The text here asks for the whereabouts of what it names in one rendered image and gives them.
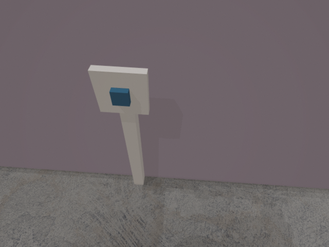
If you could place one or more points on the button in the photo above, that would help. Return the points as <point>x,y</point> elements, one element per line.
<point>120,96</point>

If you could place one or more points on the panel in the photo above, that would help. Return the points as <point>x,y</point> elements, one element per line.
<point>137,81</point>

